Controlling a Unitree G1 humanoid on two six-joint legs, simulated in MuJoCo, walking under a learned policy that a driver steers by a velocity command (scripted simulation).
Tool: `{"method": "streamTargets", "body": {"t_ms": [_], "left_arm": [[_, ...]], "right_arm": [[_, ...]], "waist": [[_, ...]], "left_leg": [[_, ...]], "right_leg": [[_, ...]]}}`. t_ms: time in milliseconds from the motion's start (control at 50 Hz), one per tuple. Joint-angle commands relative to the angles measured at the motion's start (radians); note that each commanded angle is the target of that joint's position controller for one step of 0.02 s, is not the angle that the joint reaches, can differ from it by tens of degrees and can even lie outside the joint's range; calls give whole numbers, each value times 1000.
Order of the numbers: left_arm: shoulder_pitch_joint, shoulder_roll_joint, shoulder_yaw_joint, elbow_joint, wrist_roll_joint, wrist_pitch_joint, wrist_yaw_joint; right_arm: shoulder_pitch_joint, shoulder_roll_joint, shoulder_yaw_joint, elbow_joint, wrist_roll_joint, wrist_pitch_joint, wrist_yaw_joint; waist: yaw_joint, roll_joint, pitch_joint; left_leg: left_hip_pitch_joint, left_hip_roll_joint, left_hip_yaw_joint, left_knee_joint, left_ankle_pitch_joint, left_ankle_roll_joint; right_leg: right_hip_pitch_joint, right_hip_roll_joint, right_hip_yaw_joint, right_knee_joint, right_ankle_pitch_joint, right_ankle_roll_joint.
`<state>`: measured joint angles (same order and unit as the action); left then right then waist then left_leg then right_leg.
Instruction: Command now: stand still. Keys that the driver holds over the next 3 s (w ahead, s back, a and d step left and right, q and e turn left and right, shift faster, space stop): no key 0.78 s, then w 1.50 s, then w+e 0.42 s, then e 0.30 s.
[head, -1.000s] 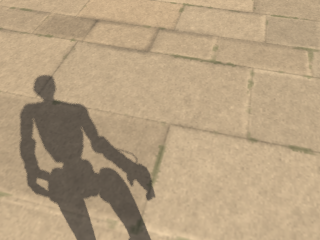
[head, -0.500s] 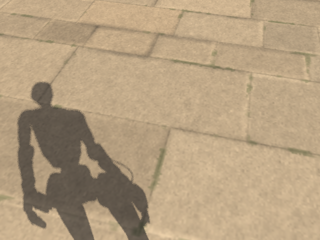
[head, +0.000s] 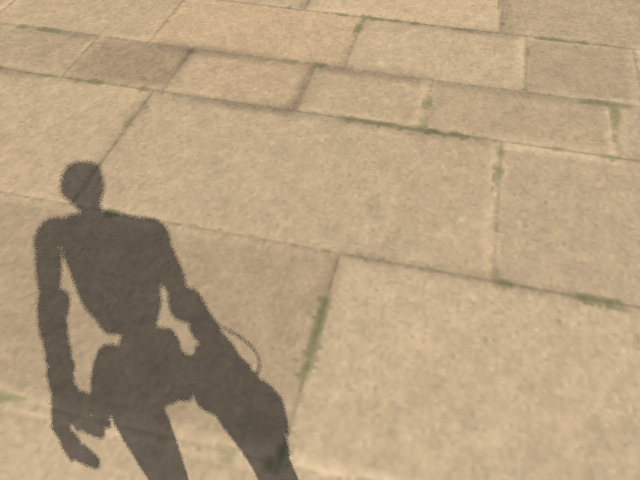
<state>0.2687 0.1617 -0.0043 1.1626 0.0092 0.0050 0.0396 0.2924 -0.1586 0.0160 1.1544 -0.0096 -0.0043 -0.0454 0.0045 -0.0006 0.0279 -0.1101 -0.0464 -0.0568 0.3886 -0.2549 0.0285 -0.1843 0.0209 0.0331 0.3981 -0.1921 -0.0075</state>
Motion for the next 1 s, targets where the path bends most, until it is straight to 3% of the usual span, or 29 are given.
{"method": "streamTargets", "body": {"t_ms": [20,780,820,860,900,920,940,1000], "left_arm": [[62,80,11,-6,0,-4,3],[103,48,14,1,-1,-5,8],[103,46,15,0,3,-3,7],[93,57,24,-18,7,2,1],[50,36,22,-55,18,-3,-10],[26,11,17,-78,26,-13,-17],[-1,10,16,-101,34,-26,-22],[0,33,27,-140,22,-63,-38]], "right_arm": [[71,-79,-12,-6,0,-4,-3],[125,-43,-17,-6,-1,-9,-7],[134,-46,-19,-5,-4,-7,-6],[142,-84,-37,-15,-6,2,-3],[197,-107,-51,-17,-5,5,0],[233,-124,-59,-10,-5,3,0],[239,-130,-66,-10,-6,-1,1],[197,-143,-77,-32,-14,-21,9]], "waist": [[0,2,43],[0,5,58],[-3,11,50],[-11,52,84],[-44,107,158],[-57,153,181],[-62,161,209],[-27,132,200]], "left_leg": [[-81,107,-82,-74,133,26],[-72,111,-74,-64,159,26],[-78,93,-76,-85,-25,36],[-115,89,-115,-93,-331,77],[-111,164,-250,-161,-559,138],[-84,235,-349,-214,-614,178],[-89,294,-413,-242,-593,210],[-93,307,-383,-216,-414,221]], "right_leg": [[26,-92,81,-51,104,-31],[28,-92,75,-40,125,-31],[23,-68,63,-39,-36,-36],[-49,-14,26,39,-281,-58],[-208,24,-10,161,-373,-64],[-271,31,-55,250,-319,-61],[-304,0,-77,307,-255,-60],[-281,-39,-73,276,-251,-72]]}}
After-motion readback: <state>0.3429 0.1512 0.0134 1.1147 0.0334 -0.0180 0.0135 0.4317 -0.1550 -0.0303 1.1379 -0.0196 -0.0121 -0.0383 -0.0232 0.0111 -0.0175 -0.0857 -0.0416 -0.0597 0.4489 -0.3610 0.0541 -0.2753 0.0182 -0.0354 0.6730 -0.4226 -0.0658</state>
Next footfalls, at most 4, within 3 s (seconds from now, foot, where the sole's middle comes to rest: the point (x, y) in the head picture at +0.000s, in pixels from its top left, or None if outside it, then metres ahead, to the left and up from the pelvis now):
1.52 left None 0.44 0.03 -0.78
2.06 right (390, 377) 0.76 -0.13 -0.78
2.62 left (320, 271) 1.08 0.04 -0.78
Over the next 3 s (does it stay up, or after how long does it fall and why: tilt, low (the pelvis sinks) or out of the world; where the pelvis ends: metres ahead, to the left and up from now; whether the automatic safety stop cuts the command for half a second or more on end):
stays up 1.05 -0.05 0.00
